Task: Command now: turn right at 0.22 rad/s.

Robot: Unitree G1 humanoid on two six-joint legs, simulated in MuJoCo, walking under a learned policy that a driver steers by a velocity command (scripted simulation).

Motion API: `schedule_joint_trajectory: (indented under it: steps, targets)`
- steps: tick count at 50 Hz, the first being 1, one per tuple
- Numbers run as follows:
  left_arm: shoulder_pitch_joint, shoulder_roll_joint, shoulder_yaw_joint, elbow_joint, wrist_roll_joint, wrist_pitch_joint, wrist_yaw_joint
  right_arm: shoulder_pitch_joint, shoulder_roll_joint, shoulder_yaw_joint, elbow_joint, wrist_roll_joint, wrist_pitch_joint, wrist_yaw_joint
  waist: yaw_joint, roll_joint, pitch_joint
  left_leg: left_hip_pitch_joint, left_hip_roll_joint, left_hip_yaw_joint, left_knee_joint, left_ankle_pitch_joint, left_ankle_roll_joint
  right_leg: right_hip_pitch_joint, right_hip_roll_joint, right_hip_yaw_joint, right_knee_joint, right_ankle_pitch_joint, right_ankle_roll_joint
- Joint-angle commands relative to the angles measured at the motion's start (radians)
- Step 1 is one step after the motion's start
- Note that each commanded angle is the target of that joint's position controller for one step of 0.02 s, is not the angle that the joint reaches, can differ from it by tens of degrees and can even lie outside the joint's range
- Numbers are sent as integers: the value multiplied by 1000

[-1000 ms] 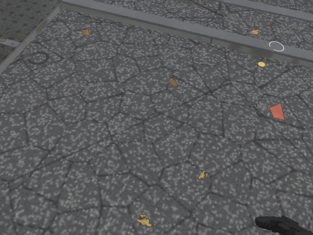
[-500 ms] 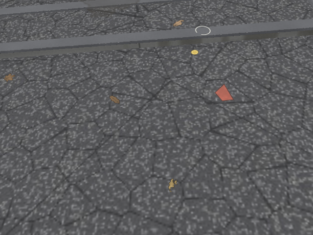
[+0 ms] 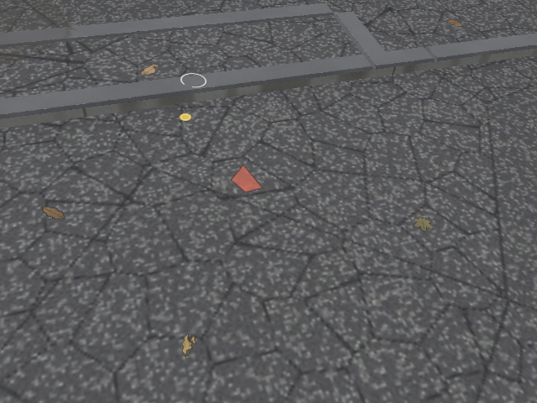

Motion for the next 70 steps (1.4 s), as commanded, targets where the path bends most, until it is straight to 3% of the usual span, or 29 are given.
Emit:
schedule_joint_trajectory:
  steps: [1, 3, 4, 5, 6, 7, 8, 9, 10, 12, 16, 25, 37, 48, 56, 57, 58, 60, 61, 63, 66, 70]
  targets:
    - [-61, 1, -17, -101, 6, -24, -5, -42, -144, -29, -72, 2, -14, -5, 13, 204, -71, 155, 225, -185, -93, 401, 209, -9, -66, -21, -184, -31, 7]
    - [-56, -25, -32, -99, 4, -26, -16, -61, -158, -30, -76, 4, -6, 2, 22, 251, -83, 71, 204, -139, -82, 430, 199, 183, -91, -118, -388, -116, -2]
    - [-36, -17, -30, -87, -3, -27, -20, -38, -157, -30, -71, 10, -4, 8, 16, 272, -76, 47, 200, -139, -70, 442, 200, 253, -80, -156, -478, -115, -6]
    - [11, -11, -25, -65, -8, -30, -23, -33, -146, -25, -66, 19, -3, 12, 39, 259, -70, 18, 194, -138, -44, 446, 185, 339, -69, -177, -625, 20, -22]
    - [23, 11, -18, -53, -5, -35, -23, 26, -123, -19, -48, 23, -10, 20, 41, 199, -44, -14, 159, -123, -26, 437, 135, 395, -74, -146, -766, 185, -57]
    - [-5, 100, 5, -25, -6, -45, -20, 84, -136, -23, -61, 15, -20, 30, -29, -48, -71, 26, 83, -38, 23, 383, 47, 359, -132, -28, -680, 390, -110]
    - [-29, 38, -3, -13, 4, -51, -23, 84, -148, -32, -39, 9, -31, 40, -18, -88, -98, 68, 65, 6, 52, 311, -1, 315, -132, -5, -671, 313, -136]
    - [-26, -29, -20, 0, 16, -52, -26, 47, -136, -32, -28, 12, -32, 52, 5, -41, -80, 81, 56, 21, 39, 236, -16, 285, -135, -5, -686, 225, -139]
    - [-41, -54, -27, 5, 17, -54, -30, 23, -94, -23, -25, 11, -23, 58, 9, 8, -54, 93, 52, 27, 33, 213, -19, 262, -128, -24, -675, 177, -133]
    - [-64, -50, -26, 13, 10, -65, -38, 40, -69, -18, -17, -2, -3, 65, 9, 23, -16, 99, 47, 32, 28, 200, -17, 220, -115, -46, -657, 94, -116]
    - [-78, -64, -29, 48, 3, -69, -29, 42, -83, -22, 5, 1, 9, 64, 19, 12, 47, 33, 50, 22, -7, 73, -14, 201, -116, -65, -662, 36, -104]
    - [-44, -102, -30, 185, -3, -70, -2, 89, -65, -15, 90, -1, 3, 40, 34, 69, 51, 10, 60, -8, -57, 29, -7, 251, -107, -112, -611, 48, -77]
    - [-16, -112, -20, 366, -17, -64, 24, 138, -33, 5, 209, 7, -7, 25, 42, 101, 51, 72, 86, -69, -105, 127, 24, 259, -115, -127, -616, 41, -49]
    - [-4, -105, -17, 468, -23, -56, 29, 155, -23, 19, 293, 9, -9, 25, 37, 134, 39, 145, 107, -119, -132, 275, 22, 243, -130, -127, -624, 6, -38]
    - [-3, -99, -19, 507, -26, -55, 29, 163, -19, 24, 332, 9, -3, 20, 33, 124, 52, 150, 95, -125, -154, 248, 3, 241, -137, -124, -651, 18, -36]
    - [6, -101, -20, 515, -26, -54, 29, 179, -18, 24, 340, 12, -1, 18, 28, 128, 33, 162, 91, -134, -176, 124, 8, 242, -128, -139, -642, -3, -38]
    - [2, -94, -17, 518, -27, -53, 29, 195, -40, 16, 344, 18, 1, 14, 13, 139, 38, 166, 102, -168, -211, -76, 31, 217, -112, -166, -592, -47, -41]
    - [-49, -50, -4, 487, -26, -63, 24, 255, -147, -21, 350, 28, -3, 11, -29, 196, 88, 173, 223, -353, -322, -414, 135, 63, -114, -188, -370, -122, -66]
    - [-81, -44, -1, 464, -30, -75, 20, 258, -156, -29, 347, 26, -11, 9, -31, 208, 117, 163, 273, -420, -366, -475, 172, -10, -143, -165, -296, -126, -88]
    - [-98, -60, 1, 447, -36, -102, 9, 241, -117, -29, 339, 22, -31, 8, -20, 193, 134, 172, 296, -439, -395, -451, 188, -101, -181, -141, -216, -89, -124]
    - [-92, -65, 6, 441, -29, -133, -7, 223, -84, -26, 330, 26, -52, 8, -5, 170, 92, 185, 269, -357, -382, -327, 174, -122, -202, -138, -249, -16, -149]
    - [-102, -87, -13, 419, -27, -140, -22, 167, -128, -35, 301, 37, -54, 0, 23, 170, 82, 42, 211, -219, -361, -233, 156, 34, -177, -163, -505, 91, -123]
Velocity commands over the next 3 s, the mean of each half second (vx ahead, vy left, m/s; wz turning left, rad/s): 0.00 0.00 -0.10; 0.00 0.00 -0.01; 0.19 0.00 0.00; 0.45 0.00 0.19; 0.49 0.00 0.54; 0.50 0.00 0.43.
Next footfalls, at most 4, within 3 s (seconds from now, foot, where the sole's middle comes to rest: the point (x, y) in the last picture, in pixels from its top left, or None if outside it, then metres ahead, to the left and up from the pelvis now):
0.10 right None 0.00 -0.17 -0.73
1.54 right None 0.14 -0.15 -0.78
2.10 left None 0.47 0.03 -0.78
2.52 right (283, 302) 0.79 -0.09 -0.78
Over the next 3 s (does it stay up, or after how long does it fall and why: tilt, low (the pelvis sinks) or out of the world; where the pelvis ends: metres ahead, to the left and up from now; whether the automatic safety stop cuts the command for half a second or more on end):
stays up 0.80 0.08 -0.01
